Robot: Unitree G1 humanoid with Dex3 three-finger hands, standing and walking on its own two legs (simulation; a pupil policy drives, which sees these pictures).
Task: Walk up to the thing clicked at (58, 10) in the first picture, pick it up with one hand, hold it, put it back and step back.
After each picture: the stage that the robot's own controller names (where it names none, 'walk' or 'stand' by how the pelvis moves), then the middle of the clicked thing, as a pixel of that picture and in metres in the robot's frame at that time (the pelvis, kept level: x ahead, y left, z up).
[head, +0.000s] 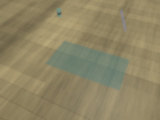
stand; (59, 12) +2.15 +0.44 -0.72
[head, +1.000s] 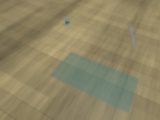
walk; (67, 21) +2.03 +0.27 -0.71
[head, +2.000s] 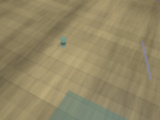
walk; (63, 42) +1.39 +0.24 -0.72
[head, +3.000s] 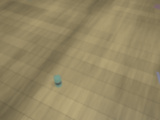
walk; (58, 81) +0.88 +0.27 -0.70
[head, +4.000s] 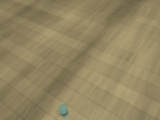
walk; (63, 111) +0.57 +0.25 -0.71
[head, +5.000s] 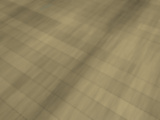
stand; out of the picture +0.41 +0.19 -0.71
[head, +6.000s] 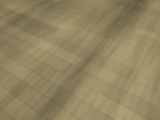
stand; out of the picture +0.38 +0.22 -0.72
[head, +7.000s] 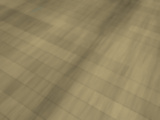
stand; out of the picture +0.36 +0.21 -0.71
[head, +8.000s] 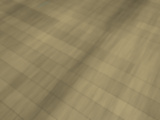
stand; out of the picture +0.38 +0.20 -0.72
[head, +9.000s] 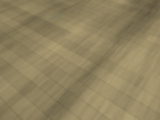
stand; out of the picture +0.38 +0.20 -0.72
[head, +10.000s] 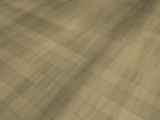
stand; out of the picture +0.39 +0.20 -0.73
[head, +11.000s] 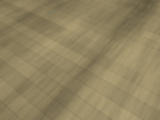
stand; out of the picture +0.38 +0.20 -0.73
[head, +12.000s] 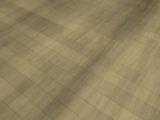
stand; out of the picture +0.38 +0.20 -0.73
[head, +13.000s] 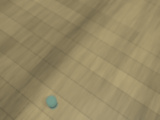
go down; (52, 102) +0.43 +0.19 -0.59
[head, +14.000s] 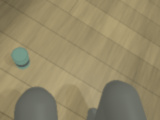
go down; (21, 59) +0.48 +0.23 -0.30
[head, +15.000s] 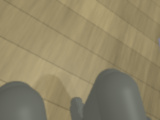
close in; out of the picture +0.47 +0.26 -0.25
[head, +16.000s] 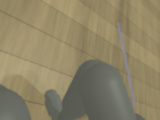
close; out of the picture +0.46 +0.29 -0.23
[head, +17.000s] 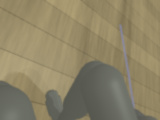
lift; out of the picture +0.43 +0.27 -0.24
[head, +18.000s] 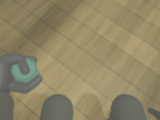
lift; (27, 75) +0.35 +0.21 -0.05
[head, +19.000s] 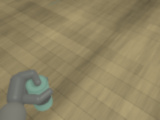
hold; (40, 93) +0.32 +0.18 +0.02
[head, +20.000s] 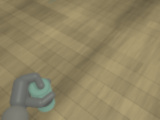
hold; (43, 95) +0.32 +0.17 +0.00
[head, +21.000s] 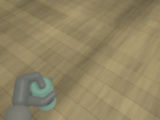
hold; (44, 94) +0.33 +0.17 +0.00
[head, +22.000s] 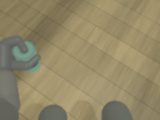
crouch; (28, 58) +0.44 +0.20 -0.07
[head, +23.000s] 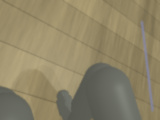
lower; out of the picture +0.45 +0.27 -0.23
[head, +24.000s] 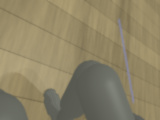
lower; out of the picture +0.45 +0.29 -0.24
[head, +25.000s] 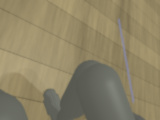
lower; out of the picture +0.46 +0.29 -0.24
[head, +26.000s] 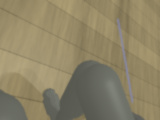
lower; out of the picture +0.46 +0.30 -0.24
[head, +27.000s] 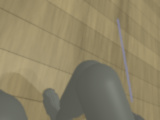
loosen; out of the picture +0.46 +0.30 -0.24
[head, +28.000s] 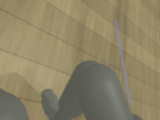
withdraw; out of the picture +0.45 +0.28 -0.25
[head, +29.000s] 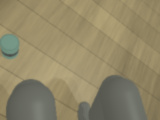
stand; (10, 47) +0.47 +0.24 -0.27
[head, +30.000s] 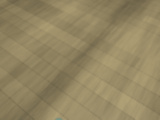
stand; out of the picture +0.41 +0.17 -0.64
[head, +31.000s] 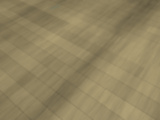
stand; out of the picture +0.41 +0.18 -0.67
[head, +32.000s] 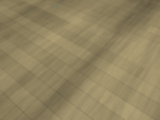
stand; out of the picture +0.41 +0.17 -0.67
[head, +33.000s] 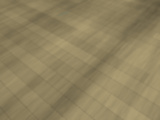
stand; out of the picture +0.43 +0.17 -0.72
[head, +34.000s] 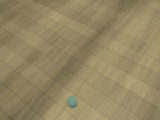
walk; (72, 102) +0.53 +0.14 -0.71
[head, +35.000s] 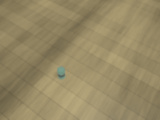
walk; (61, 73) +0.80 +0.19 -0.70
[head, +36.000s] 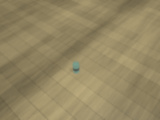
stand; (76, 67) +1.05 +0.17 -0.71
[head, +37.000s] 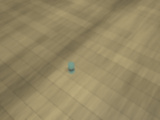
stand; (71, 67) +1.04 +0.18 -0.73
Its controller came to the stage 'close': yes
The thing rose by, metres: 0.71
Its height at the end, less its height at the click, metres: +0.00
